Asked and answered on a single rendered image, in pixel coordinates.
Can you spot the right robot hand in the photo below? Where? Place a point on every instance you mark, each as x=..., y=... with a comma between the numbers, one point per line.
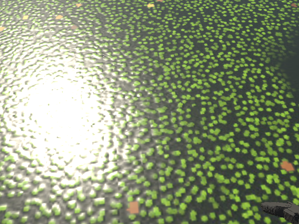
x=288, y=211

